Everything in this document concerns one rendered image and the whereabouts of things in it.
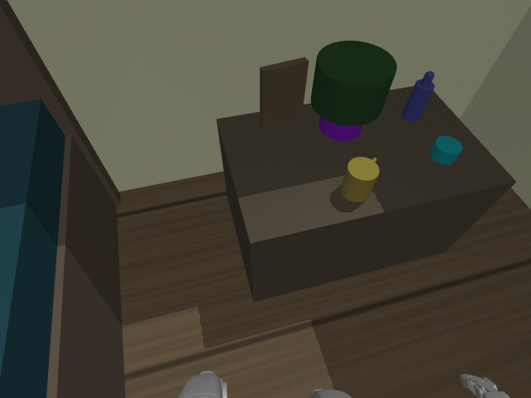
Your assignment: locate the potted plant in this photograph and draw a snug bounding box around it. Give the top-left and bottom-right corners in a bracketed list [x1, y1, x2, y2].
[311, 41, 397, 141]

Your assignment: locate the right robot hand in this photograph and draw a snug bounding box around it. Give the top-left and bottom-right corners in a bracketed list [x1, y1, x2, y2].
[460, 374, 510, 398]

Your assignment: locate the bed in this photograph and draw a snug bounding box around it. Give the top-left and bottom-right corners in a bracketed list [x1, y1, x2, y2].
[0, 0, 125, 398]

